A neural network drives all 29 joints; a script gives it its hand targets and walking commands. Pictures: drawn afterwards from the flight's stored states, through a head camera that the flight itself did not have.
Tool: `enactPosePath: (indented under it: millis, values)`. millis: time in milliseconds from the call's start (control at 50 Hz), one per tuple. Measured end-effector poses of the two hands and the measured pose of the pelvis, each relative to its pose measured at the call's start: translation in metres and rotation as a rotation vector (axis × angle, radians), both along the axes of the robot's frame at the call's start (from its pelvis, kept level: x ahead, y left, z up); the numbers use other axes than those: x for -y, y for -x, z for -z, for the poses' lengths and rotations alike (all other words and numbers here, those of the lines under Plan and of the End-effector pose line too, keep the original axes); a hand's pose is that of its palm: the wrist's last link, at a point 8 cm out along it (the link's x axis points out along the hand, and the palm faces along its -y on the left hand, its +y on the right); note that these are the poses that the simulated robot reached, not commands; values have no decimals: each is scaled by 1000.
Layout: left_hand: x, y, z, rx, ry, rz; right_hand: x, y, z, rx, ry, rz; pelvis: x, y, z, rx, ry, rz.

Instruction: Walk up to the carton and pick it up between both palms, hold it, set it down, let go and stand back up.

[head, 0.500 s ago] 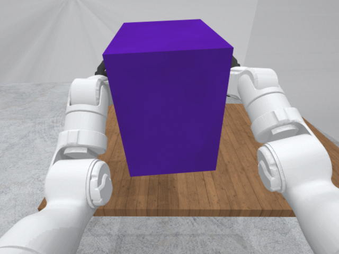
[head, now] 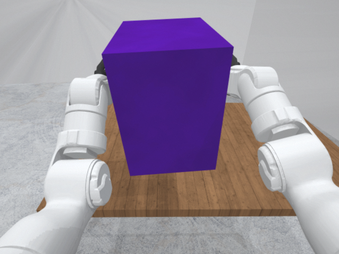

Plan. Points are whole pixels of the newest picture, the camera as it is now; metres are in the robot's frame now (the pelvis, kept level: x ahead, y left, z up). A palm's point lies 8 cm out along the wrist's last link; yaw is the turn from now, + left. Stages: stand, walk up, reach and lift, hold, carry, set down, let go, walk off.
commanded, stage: hold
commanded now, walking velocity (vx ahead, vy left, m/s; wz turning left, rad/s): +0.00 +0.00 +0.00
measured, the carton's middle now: (167, 92) +0.39 +0.01 +0.28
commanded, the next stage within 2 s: none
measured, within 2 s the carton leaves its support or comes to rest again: neither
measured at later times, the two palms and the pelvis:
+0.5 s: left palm (102, 82) +0.37 +0.15 +0.32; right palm (233, 77) +0.36 -0.14 +0.33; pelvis +0.00 +0.00 +0.00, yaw +0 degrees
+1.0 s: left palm (99, 89) +0.36 +0.16 +0.30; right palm (230, 80) +0.36 -0.13 +0.33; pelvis +0.00 +0.00 +0.00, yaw +0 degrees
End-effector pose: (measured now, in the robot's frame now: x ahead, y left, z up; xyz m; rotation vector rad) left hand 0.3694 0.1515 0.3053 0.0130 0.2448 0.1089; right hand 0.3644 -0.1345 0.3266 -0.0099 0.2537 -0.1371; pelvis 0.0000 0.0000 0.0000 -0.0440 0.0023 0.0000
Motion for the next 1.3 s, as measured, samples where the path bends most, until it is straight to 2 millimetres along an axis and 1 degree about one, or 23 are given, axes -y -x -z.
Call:
enactPosePath:
  millis: [200,440,580,660,760,980,1200,1300]
  values:
    - [1,4,-3,10,-1,-5,1,3,-2,9,-12,-2,1,0,0,3,1,-1]
    - [2,4,-10,10,-2,-3,2,4,-7,8,-13,0,3,2,0,1,-1,0]
    - [1,2,-11,5,0,-2,2,4,-5,3,-4,-1,3,3,0,-1,-2,2]
    - [-1,0,-7,-11,19,-1,0,2,-1,-14,2,2,2,4,0,3,-2,5]
    - [-4,1,-3,4,-5,-4,-3,1,2,-1,-2,-6,1,3,0,-5,1,2]
    - [-5,7,3,3,5,-2,-5,7,2,-2,-6,2,-2,4,1,10,3,-5]
    - [0,8,-7,8,-4,12,0,12,-9,2,-8,17,-3,9,1,-7,1,2]
    - [0,6,-10,1,2,12,0,11,-11,-5,-5,19,-3,10,1,-10,0,6]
